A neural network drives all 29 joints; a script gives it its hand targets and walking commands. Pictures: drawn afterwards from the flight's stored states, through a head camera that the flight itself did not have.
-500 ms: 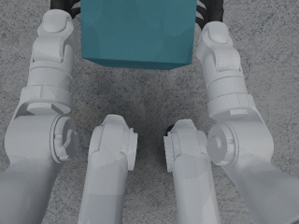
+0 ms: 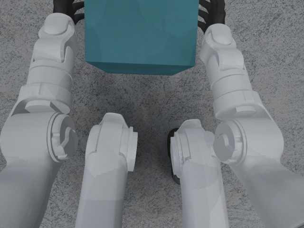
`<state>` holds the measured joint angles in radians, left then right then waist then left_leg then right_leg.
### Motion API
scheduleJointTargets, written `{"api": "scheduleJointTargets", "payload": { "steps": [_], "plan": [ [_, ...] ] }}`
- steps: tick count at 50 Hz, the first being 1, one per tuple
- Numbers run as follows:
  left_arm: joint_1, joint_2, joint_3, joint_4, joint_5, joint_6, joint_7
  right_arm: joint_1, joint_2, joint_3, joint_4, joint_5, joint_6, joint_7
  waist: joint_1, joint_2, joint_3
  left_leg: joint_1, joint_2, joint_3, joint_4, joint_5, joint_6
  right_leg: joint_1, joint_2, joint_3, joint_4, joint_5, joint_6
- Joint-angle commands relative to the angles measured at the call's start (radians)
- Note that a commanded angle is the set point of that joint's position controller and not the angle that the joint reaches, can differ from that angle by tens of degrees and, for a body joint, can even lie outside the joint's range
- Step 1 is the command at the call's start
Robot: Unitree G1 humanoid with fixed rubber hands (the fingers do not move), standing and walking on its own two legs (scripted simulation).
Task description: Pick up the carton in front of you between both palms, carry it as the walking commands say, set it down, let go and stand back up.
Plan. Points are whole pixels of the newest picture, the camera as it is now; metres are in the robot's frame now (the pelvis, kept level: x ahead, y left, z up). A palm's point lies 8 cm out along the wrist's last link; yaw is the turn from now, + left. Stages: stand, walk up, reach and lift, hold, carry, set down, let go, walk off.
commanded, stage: set down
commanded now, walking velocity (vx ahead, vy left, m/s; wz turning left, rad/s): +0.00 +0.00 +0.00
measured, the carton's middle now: (141, 29) +0.52 +0.06 -0.25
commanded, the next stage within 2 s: let go in 1.88 s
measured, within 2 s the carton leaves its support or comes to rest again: neither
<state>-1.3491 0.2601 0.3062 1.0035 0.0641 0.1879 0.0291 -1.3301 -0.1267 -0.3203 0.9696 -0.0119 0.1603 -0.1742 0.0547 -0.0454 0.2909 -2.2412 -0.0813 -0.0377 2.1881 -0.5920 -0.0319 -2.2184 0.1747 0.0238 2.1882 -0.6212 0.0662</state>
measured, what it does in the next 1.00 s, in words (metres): stands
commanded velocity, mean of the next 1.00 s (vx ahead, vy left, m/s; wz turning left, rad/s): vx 0.00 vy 0.00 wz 0.00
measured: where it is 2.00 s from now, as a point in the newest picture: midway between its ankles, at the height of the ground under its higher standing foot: (147, 163)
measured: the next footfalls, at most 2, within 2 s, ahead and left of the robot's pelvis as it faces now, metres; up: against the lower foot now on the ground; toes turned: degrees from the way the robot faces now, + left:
none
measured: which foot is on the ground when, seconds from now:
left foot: down 0.00-1.00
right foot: down 0.00-1.00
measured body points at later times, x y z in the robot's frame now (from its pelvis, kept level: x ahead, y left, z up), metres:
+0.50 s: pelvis -0.01 +0.00 -0.01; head +0.35 +0.03 +0.26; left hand +0.53 +0.21 -0.17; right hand +0.54 -0.10 -0.18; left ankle +0.11 +0.12 -0.34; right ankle +0.10 -0.11 -0.34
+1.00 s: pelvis +0.00 +0.00 +0.00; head +0.35 +0.03 +0.27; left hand +0.54 +0.25 -0.15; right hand +0.56 -0.13 -0.15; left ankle +0.11 +0.12 -0.34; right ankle +0.10 -0.11 -0.34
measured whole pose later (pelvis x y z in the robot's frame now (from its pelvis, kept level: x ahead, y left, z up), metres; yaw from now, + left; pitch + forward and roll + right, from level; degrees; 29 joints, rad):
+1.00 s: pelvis +0.00 +0.00 +0.00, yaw +1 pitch +35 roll -2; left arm -1.34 0.44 0.12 1.01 -0.22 0.07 0.04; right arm -1.30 -0.28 -0.12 0.91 0.19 0.10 -0.16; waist 0.03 -0.02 0.32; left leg -2.24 -0.03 -0.01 2.20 -0.58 0.01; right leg -2.20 0.09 -0.01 2.21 -0.63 0.04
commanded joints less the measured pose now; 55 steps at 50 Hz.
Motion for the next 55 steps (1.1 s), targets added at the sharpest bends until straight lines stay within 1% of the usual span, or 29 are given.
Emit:
{"api": "scheduleJointTargets", "payload": {
  "steps": [1, 13, 19, 24, 25, 26, 27, 28, 29, 31, 32, 34, 36, 38, 40, 43, 46, 50, 52, 55],
  "plan": [
    [-0.534, -0.818, -0.296, -0.069, -0.067, -0.029, -0.256, -0.602, 0.803, 0.314, -0.069, 0.047, -0.026, 0.252, 0.038, 0.002, -0.953, 0.447, -0.027, 0.061, -0.160, 0.338, 0.039, 0.349, 0.013, -0.077, -0.150, 0.286, -0.047],
    [-0.469, -0.714, -0.187, 0.029, 0.011, -0.011, -0.267, -0.526, 0.685, 0.187, 0.036, -0.040, -0.005, 0.280, 0.020, 0.003, -0.752, 0.359, -0.023, 0.037, -0.170, 0.231, 0.054, 0.260, 0.002, -0.072, -0.153, 0.182, -0.065],
    [-0.436, -0.641, -0.144, 0.070, 0.040, -0.007, -0.266, -0.480, 0.616, 0.136, 0.073, -0.077, 0.005, 0.283, 0.009, 0.000, -0.677, 0.331, -0.019, 0.031, -0.171, 0.190, 0.058, 0.246, -0.005, -0.069, -0.157, 0.145, -0.070],
    [-0.420, -0.566, -0.126, 0.082, 0.045, -0.014, -0.255, -0.451, 0.547, 0.113, 0.077, -0.091, 0.002, 0.272, 0.006, 0.000, -0.673, 0.346, -0.011, 0.032, -0.168, 0.181, 0.050, 0.280, -0.013, -0.071, -0.152, 0.144, -0.060],
    [-0.395, -0.496, -0.099, 0.094, 0.051, -0.025, -0.233, -0.427, 0.477, 0.093, 0.080, -0.100, -0.006, 0.252, 0.001, 0.001, -0.671, 0.357, -0.005, 0.034, -0.166, 0.178, 0.041, 0.290, -0.017, -0.074, -0.153, 0.140, -0.052],
    [-0.399, -0.463, -0.100, 0.088, 0.049, -0.031, -0.226, -0.425, 0.448, 0.091, 0.069, -0.096, -0.013, 0.245, 0.007, 0.005, -0.688, 0.375, -0.002, 0.035, -0.166, 0.186, 0.037, 0.316, -0.019, -0.074, -0.151, 0.150, -0.049],
    [-0.378, -0.388, -0.076, 0.103, 0.049, -0.041, -0.209, -0.404, 0.376, 0.072, 0.076, -0.100, -0.020, 0.228, 0.005, 0.006, -0.699, 0.386, 0.004, 0.038, -0.163, 0.190, 0.031, 0.329, -0.025, -0.075, -0.150, 0.152, -0.043],
    [-0.340, -0.253, -0.039, 0.112, 0.052, -0.055, -0.178, -0.357, 0.244, 0.040, 0.083, -0.104, -0.030, 0.200, 0.004, 0.009, -0.713, 0.405, 0.014, 0.042, -0.161, 0.190, 0.023, 0.347, -0.033, -0.077, -0.149, 0.153, -0.034],
    [-0.294, -0.082, -0.002, 0.116, 0.052, -0.076, -0.133, -0.310, 0.078, 0.017, 0.078, -0.099, -0.045, 0.161, 0.004, 0.012, -0.733, 0.430, 0.025, 0.043, -0.162, 0.192, 0.016, 0.368, -0.042, -0.077, -0.148, 0.159, -0.025],
    [-0.251, 0.232, 0.026, 0.107, 0.011, -0.130, -0.033, -0.258, -0.213, 0.013, 0.059, -0.046, -0.087, 0.077, 0.010, 0.026, -0.805, 0.482, 0.043, 0.040, -0.156, 0.229, 0.003, 0.405, -0.063, -0.072, -0.140, 0.196, -0.012],
    [-0.282, 0.268, 0.001, 0.095, -0.035, -0.148, -0.007, -0.286, -0.252, 0.027, 0.050, -0.004, -0.099, 0.055, 0.012, 0.032, -0.864, 0.497, 0.047, 0.035, -0.147, 0.278, 0.005, 0.421, -0.069, -0.071, -0.129, 0.235, -0.008],
    [-0.317, 0.301, -0.044, 0.091, -0.111, -0.177, 0.014, -0.309, -0.260, 0.082, 0.040, 0.071, -0.119, 0.043, 0.016, 0.037, -0.928, 0.521, 0.056, 0.026, -0.126, 0.353, 0.007, 0.427, -0.080, -0.065, -0.109, 0.301, -0.010],
    [-0.339, 0.308, -0.097, 0.069, -0.178, -0.196, 0.015, -0.328, -0.239, 0.150, 0.021, 0.140, -0.131, 0.046, 0.023, 0.039, -0.984, 0.538, 0.066, 0.017, -0.109, 0.412, 0.012, 0.439, -0.090, -0.055, -0.089, 0.354, -0.013],
    [-0.340, 0.305, -0.142, 0.046, -0.229, -0.202, 0.010, -0.333, -0.233, 0.200, -0.008, 0.190, -0.134, 0.050, 0.025, 0.041, -1.048, 0.571, 0.070, 0.017, -0.103, 0.453, 0.015, 0.468, -0.097, -0.053, -0.080, 0.389, -0.015],
    [-0.327, 0.312, -0.174, 0.031, -0.268, -0.199, 0.007, -0.322, -0.242, 0.226, -0.033, 0.223, -0.132, 0.048, 0.021, 0.040, -1.125, 0.615, 0.073, 0.020, -0.102, 0.478, 0.017, 0.506, -0.100, -0.057, -0.080, 0.408, -0.017],
    [-0.292, 0.328, -0.191, 0.005, -0.302, -0.185, 0.009, -0.286, -0.265, 0.228, -0.073, 0.237, -0.122, 0.034, 0.011, 0.044, -1.239, 0.685, 0.074, 0.027, -0.114, 0.489, 0.018, 0.556, -0.100, -0.068, -0.093, 0.406, -0.021],
    [-0.256, 0.332, -0.186, -0.050, -0.304, -0.161, 0.014, -0.247, -0.275, 0.210, -0.135, 0.222, -0.102, 0.016, 0.004, 0.054, -1.373, 0.781, 0.065, 0.037, -0.144, 0.483, 0.019, 0.600, -0.091, -0.084, -0.129, 0.383, -0.027],
    [-0.226, 0.332, -0.149, -0.167, -0.260, -0.110, 0.019, -0.213, -0.269, 0.170, -0.236, 0.187, -0.058, -0.003, 0.002, 0.075, -1.467, 0.859, 0.046, 0.059, -0.219, 0.444, 0.023, 0.623, -0.073, -0.104, -0.209, 0.330, -0.040],
    [-0.205, 0.316, -0.127, -0.168, -0.233, -0.083, 0.017, -0.193, -0.255, 0.145, -0.231, 0.163, -0.034, -0.004, 0.001, 0.080, -1.396, 0.824, 0.041, 0.065, -0.266, 0.395, 0.023, 0.590, -0.071, -0.105, -0.255, 0.285, -0.043],
    [-0.174, 0.274, -0.102, -0.119, -0.199, -0.070, 0.006, -0.157, -0.219, 0.112, -0.168, 0.129, -0.023, 0.007, -0.007, 0.082, -1.223, 0.719, 0.041, 0.061, -0.329, 0.329, 0.023, 0.507, -0.076, -0.097, -0.318, 0.229, -0.043]
  ]
}}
